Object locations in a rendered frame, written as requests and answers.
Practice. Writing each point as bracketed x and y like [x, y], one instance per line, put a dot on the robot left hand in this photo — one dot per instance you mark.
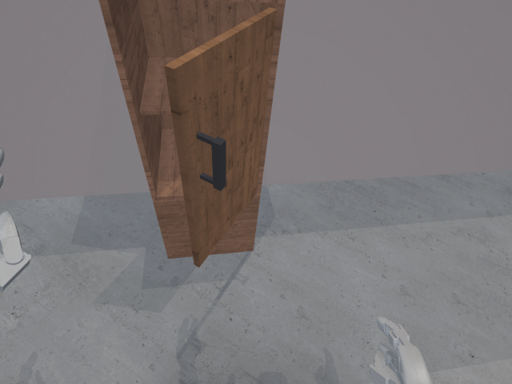
[12, 259]

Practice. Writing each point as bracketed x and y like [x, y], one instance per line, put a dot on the cupboard door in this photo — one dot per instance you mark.
[220, 89]

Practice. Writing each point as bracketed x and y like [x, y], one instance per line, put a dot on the handle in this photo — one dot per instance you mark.
[218, 160]

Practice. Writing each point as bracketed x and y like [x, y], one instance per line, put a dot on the robot right hand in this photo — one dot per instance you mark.
[407, 365]

